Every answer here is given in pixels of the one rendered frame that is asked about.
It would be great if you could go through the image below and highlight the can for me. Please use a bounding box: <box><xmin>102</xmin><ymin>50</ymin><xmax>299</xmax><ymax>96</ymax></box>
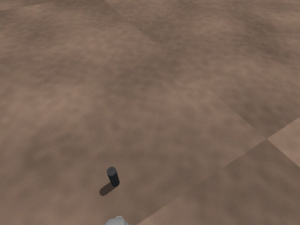
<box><xmin>107</xmin><ymin>167</ymin><xmax>120</xmax><ymax>187</ymax></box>

